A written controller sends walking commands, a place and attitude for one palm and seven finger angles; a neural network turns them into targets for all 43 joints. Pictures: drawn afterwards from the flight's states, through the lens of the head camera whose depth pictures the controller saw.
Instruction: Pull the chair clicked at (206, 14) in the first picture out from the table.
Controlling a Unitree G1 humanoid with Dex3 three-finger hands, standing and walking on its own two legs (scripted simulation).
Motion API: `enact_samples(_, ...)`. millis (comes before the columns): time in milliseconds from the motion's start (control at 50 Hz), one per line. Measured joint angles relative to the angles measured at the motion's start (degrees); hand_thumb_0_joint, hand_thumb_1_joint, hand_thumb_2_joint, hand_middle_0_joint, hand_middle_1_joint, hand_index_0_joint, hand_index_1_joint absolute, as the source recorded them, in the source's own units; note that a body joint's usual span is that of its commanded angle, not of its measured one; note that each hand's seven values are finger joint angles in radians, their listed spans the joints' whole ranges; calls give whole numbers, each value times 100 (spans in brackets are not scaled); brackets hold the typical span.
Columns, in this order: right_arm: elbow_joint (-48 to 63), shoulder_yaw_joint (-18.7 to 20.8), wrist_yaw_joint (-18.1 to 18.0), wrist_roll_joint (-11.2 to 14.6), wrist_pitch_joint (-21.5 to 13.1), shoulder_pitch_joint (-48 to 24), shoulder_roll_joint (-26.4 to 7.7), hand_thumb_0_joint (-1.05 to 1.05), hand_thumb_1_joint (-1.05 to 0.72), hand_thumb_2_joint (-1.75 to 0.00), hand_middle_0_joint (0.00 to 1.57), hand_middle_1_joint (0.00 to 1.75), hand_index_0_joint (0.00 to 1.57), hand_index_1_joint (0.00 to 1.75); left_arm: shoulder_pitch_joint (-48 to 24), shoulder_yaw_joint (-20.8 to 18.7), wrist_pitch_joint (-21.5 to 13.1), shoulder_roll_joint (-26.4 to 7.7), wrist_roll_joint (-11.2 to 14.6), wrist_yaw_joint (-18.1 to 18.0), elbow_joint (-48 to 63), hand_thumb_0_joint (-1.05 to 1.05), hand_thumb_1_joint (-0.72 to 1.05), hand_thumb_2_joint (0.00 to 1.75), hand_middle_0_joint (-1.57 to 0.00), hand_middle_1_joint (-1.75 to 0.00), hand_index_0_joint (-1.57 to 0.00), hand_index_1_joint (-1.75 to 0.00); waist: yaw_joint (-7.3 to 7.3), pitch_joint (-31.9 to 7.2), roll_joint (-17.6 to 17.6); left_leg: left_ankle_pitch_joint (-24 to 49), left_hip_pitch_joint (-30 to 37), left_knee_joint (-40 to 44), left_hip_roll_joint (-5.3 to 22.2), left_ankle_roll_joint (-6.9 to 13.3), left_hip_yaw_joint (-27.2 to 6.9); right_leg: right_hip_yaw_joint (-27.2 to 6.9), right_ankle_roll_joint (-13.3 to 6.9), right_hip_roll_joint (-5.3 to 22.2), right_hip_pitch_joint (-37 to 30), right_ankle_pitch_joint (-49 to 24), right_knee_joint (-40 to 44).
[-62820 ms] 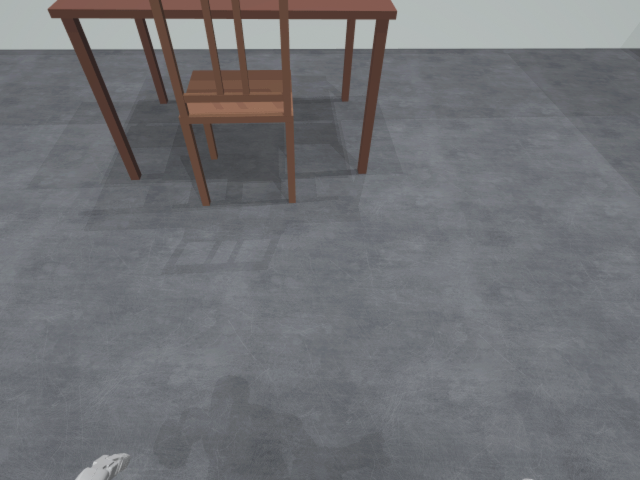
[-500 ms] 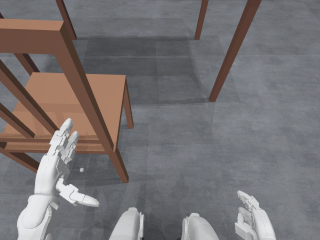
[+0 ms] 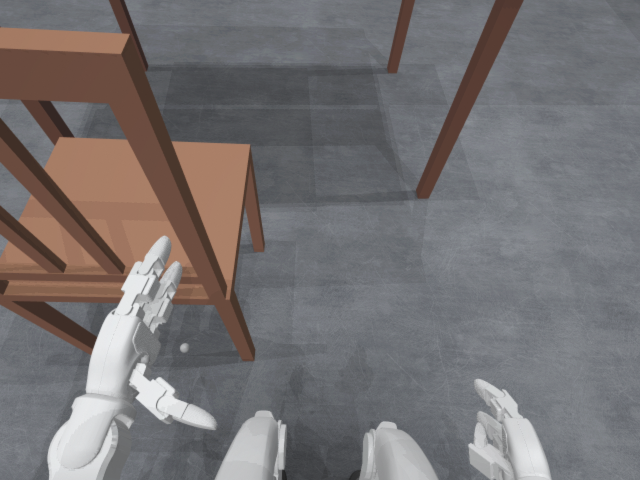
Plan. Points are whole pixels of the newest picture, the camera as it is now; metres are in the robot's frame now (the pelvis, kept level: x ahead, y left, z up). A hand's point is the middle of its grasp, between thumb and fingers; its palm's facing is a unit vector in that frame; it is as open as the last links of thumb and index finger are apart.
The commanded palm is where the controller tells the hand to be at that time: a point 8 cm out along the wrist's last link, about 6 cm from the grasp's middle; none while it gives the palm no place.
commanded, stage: aim the fingers beside a spindle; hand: left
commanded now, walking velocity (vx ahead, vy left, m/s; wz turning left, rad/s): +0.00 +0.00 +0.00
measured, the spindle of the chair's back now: out of the picture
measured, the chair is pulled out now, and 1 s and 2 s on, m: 0.34 0.34 0.34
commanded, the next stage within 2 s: push the fingers through the gap in 0.08 s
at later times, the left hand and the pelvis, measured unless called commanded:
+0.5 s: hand (179, 310) +0.31 +0.19 +0.01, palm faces +0.02 -1.00 -0.04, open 16.9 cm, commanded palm +0.29 +0.23 +0.03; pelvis -0.01 +0.00 -0.01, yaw +0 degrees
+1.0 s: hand (194, 281) +0.34 +0.18 +0.03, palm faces +0.00 -1.00 -0.05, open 17.0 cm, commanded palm +0.32 +0.23 +0.03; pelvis +0.00 +0.00 +0.00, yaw +0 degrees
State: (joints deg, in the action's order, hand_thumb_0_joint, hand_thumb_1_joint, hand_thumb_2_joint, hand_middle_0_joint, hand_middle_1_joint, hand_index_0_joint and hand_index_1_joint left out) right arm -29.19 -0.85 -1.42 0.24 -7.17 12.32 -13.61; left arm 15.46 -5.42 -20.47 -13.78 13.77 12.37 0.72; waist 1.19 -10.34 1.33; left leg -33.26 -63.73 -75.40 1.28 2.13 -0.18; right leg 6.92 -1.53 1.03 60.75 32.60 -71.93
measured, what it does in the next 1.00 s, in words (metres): stands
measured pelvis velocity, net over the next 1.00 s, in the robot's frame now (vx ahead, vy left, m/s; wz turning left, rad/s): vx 0.00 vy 0.00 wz -0.01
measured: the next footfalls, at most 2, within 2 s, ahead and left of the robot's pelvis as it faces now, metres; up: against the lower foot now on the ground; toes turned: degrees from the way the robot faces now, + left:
none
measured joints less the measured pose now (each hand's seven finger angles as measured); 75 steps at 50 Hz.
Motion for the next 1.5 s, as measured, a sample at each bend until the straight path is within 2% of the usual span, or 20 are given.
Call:
enact_samples(40, -27, 6, 1, -12, 24, 23, 8, 1, -90, -90, 20, 30, 21, 30, 17, -24, -180, -36, -84, -143, 160, -1, -49, 30, -6, -8, -6, -8, -15, -31, 6, 23, 72, 73, -7, 6, 9, -10, 9, 3, -68, -23, 68)
enact_samples(100, -54, -31, 34, -1, 99, -15, -17, 1, -90, -90, 20, 30, 21, 30, -323, -262, -281, -80, -142, -282, -249, -1, -49, 30, -7, -8, -7, -8, -15, -77, 27, 45, 22, 71, -22, 10, 1, -1, 12, 18, -23, -33, 59)
enact_samples(180, -24, -74, 66, 54, 165, -90, -59, 1, -90, -90, 20, 30, 21, 30, -759, -486, 32, -76, -35, -136, -1070, -1, -49, 30, -6, -8, -6, -8, 19, -82, 23, 34, -189, -58, -27, 10, -12, 13, 0, 30, 184, -9, -79)
enact_samples(220, 12, -59, 55, 57, 140, -90, -64, 1, -90, -90, 20, 30, 21, 30, -686, -395, 192, -38, 31, -13, -1064, -1, -49, 30, -6, -8, -6, -8, 44, -63, 30, 15, -241, -106, -23, 12, -19, 19, 0, 26, 230, 5, -115)
enact_samples(260, 23, -33, 28, 36, 90, -74, -56, 1, -90, -90, 20, 30, 21, 30, -490, -213, 200, -5, 25, 62, -801, -1, -49, 30, -6, -8, -6, -8, 49, -31, 25, -4, -211, -108, -12, 14, -13, 11, 6, 14, 200, 10, -105)
enact_samples(320, -16, -15, -5, -23, 22, -45, -42, 1, -90, -90, 20, 30, 21, 30, -320, -7, -43, -23, -78, -14, -374, -1, -49, 30, -6, -8, -6, -8, 32, -30, 5, -9, -144, -68, -6, 18, 8, -12, 14, 6, 144, 5, -66)
enact_samples(400, -100, -35, 24, -46, 56, -98, -46, 1, -90, -90, 20, 30, 21, 30, -744, -196, -362, -68, -166, -264, -584, -1, -49, 30, -6, -8, -7, -8, 24, -64, 3, -10, -231, -121, -14, 17, -2, -2, 10, 16, 228, 16, -127)
enact_samples(480, -117, -68, 75, -6, 181, -170, -59, 1, -90, -90, 20, 30, 21, 30, -1328, -458, -75, -97, -130, -287, -1198, -1, -49, 30, -6, -8, -6, -8, 44, -52, 17, -10, -399, -219, -23, 10, -21, 17, -3, 29, 389, 32, -232)
enact_samples(540, -87, -70, 67, 23, 220, -149, -60, 1, -90, -90, 20, 30, 21, 30, -1375, -364, 234, -104, -110, -160, -1239, -1, -49, 30, -6, -8, -6, -8, 66, -17, 58, 6, -382, -178, -22, 9, -17, 12, 1, 25, 372, 11, -186)
enact_samples(600, -99, -67, 33, 15, 206, -84, -49, 1, -90, -90, 20, 30, 21, 30, -1266, -245, 343, -58, -112, -189, -1107, -1, -49, 30, -6, -8, -4, -7, 66, -1, 76, 34, -248, -47, -14, 16, 17, -23, 16, 12, 257, -29, -61)
enact_samples(660, -154, -71, 15, -12, 187, -25, -38, 1, -90, -90, 20, 30, 21, 30, -1256, -250, 138, -62, -149, -290, -1108, -1, -49, 30, -5, -7, -3, -6, 61, -26, 50, 53, -160, 49, -10, 17, 45, -53, 19, 4, 189, -52, 18)
enact_samples(760, -278, -63, 46, -37, 200, -28, -66, 1, -90, -90, 20, 30, 21, 30, -1641, -322, -176, -64, -203, -375, -1385, -1, -49, 30, -6, -8, -4, -7, 71, -46, 44, 52, -187, 30, -20, 4, 20, -30, 6, 12, 207, -35, -5)
enact_samples(920, -247, -22, 58, -2, 350, -45, -82, 1, -90, -90, 20, 30, 21, 30, -1958, -435, 62, -79, -195, -238, -1854, -1, -49, 30, -6, -8, -4, -7, 131, -31, 36, 58, -186, 57, 3, -7, 70, -82, -4, -10, 249, -47, -13)
enact_samples(1080, -353, -21, 48, -17, 368, -27, -98, 1, -91, -90, 20, 30, 20, 30, -2277, -542, -226, -138, -214, -282, -2165, -1, -49, 30, -6, -8, -6, -8, 122, -30, 24, 82, -167, 87, 9, -27, 55, -70, -22, -18, 230, -62, 10)
enact_samples(1220, -406, -44, 26, -4, 395, -59, -98, 1, -91, -90, 20, 30, 21, 30, -2820, -660, -133, -219, -235, -148, -2763, -1, -49, 30, -6, -8, -6, -8, 187, 4, 13, 98, -303, 27, 22, -37, 46, -61, -37, -29, 367, -79, -49)
enact_samples(1400, -490, -45, 43, -25, 441, 30, -80, 1, -91, -90, 20, 30, 21, 30, -3261, -857, -270, -286, -265, -202, -3097, -1, -49, 30, -6, -8, -6, -8, 255, -8, 15, 129, -309, 94, 41, -27, 112, -129, -23, -49, 416, -127, -6)
enact_samples(1500, -464, -40, 90, -3, 521, 116, -85, 1, -91, -90, 20, 30, 21, 30, -3335, -936, -200, -354, -247, -137, -3340, -1, -49, 30, -6, -8, -6, -8, 288, -15, 26, 136, -305, 125, 48, -21, 130, -149, -19, -58, 420, -142, 25)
